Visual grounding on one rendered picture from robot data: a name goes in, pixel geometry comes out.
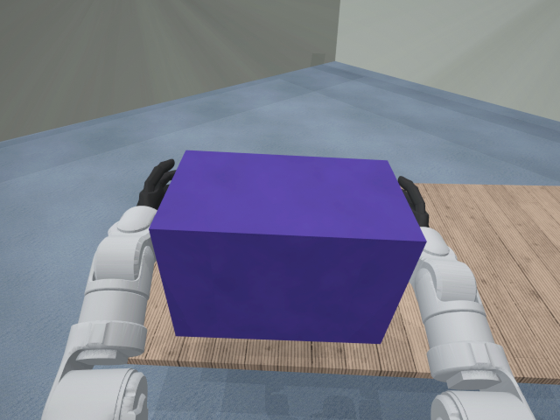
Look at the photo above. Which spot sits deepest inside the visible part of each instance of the left robot upper arm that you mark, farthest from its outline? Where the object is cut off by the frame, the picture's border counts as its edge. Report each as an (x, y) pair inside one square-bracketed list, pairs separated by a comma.
[(100, 394)]

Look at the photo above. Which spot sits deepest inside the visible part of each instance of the right robot forearm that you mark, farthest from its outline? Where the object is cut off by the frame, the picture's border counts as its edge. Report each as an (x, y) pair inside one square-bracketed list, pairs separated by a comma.
[(462, 349)]

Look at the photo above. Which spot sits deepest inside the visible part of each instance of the right robot upper arm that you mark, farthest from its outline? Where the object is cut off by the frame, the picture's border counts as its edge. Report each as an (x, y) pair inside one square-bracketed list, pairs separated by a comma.
[(478, 405)]

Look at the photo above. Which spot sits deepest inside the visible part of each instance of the left robot hand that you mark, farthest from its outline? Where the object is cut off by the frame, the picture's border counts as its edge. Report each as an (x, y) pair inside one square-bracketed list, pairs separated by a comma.
[(155, 186)]

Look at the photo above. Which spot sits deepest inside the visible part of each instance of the carton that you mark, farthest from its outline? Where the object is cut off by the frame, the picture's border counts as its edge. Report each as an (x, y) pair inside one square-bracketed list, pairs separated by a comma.
[(278, 247)]

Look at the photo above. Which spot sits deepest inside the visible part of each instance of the right robot hand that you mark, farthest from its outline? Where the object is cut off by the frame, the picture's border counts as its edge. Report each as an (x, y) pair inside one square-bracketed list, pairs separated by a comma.
[(415, 200)]

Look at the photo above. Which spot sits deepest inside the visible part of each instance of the table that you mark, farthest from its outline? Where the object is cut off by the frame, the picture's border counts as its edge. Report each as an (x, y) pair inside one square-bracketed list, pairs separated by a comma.
[(509, 237)]

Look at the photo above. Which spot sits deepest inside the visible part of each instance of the left robot forearm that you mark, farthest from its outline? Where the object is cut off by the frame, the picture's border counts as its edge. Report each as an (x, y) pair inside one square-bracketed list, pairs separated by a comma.
[(111, 323)]

